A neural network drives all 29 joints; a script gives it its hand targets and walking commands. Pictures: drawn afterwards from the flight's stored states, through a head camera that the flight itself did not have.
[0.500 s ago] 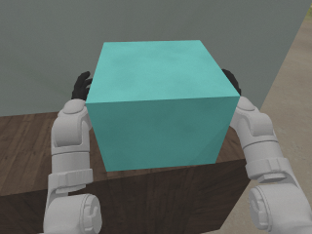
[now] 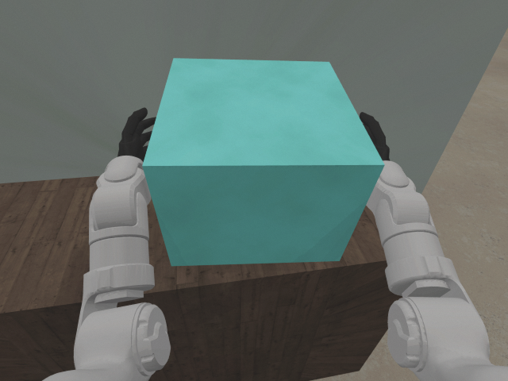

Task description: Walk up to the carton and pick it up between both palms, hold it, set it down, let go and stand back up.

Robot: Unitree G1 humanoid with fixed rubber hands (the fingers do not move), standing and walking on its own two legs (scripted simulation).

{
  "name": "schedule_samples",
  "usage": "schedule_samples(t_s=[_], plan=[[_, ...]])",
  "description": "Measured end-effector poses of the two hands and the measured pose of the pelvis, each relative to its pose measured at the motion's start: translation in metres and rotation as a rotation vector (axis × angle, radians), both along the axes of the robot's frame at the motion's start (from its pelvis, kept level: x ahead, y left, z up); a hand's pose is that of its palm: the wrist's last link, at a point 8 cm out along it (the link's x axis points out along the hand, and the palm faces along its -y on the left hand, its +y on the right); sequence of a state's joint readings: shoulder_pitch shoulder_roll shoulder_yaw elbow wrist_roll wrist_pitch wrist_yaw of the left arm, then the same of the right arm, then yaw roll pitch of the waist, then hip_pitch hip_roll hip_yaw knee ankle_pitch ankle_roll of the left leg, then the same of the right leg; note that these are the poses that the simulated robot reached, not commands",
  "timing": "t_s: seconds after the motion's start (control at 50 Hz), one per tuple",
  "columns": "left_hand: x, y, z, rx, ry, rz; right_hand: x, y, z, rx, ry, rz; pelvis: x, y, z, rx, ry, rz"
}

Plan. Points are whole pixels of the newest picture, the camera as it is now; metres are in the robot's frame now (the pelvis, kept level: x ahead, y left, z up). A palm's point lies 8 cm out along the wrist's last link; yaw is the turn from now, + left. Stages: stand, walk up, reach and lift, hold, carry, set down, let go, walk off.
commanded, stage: set down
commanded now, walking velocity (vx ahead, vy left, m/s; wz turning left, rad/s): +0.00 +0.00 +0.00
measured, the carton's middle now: (255, 157) +0.42 +0.01 +0.19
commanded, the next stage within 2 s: none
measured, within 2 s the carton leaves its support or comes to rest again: neither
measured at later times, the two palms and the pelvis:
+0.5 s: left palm (151, 172) +0.40 +0.18 +0.16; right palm (365, 177) +0.40 -0.18 +0.16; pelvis +0.03 -0.01 +0.00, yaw +2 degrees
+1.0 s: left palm (154, 176) +0.42 +0.19 +0.14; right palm (356, 186) +0.41 -0.18 +0.13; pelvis +0.02 -0.01 +0.00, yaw +1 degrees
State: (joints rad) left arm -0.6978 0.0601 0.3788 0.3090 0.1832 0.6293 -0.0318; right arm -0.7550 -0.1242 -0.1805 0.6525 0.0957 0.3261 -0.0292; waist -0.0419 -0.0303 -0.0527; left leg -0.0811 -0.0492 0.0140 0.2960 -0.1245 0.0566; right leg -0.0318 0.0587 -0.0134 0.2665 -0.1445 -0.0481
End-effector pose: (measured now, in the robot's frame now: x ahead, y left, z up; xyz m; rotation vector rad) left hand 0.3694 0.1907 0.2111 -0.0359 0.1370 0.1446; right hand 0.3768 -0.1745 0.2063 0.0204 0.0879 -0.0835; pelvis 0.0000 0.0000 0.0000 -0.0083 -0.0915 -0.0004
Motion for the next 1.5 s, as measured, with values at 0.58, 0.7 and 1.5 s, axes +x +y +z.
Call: schedule_samples(t_s=[0.58, 0.7, 1.5], plan=[[0.036, -0.009, -0.049, 0.03, 0.033, -0.032, 0.028, -0.008, -0.05, -0.062, 0.018, -0.032, 0.027, -0.008, -0.001, 0.0, 0.029, 0.026], [0.038, -0.005, -0.056, 0.03, 0.05, -0.029, 0.03, -0.004, -0.059, -0.059, 0.035, -0.029, 0.026, -0.008, -0.001, 0.0, 0.037, 0.026], [0.077, -0.006, -0.096, 0.041, 0.128, -0.053, 0.057, -0.006, -0.104, -0.068, 0.104, -0.041, 0.031, -0.003, 0.0, -0.002, 0.172, 0.004]])
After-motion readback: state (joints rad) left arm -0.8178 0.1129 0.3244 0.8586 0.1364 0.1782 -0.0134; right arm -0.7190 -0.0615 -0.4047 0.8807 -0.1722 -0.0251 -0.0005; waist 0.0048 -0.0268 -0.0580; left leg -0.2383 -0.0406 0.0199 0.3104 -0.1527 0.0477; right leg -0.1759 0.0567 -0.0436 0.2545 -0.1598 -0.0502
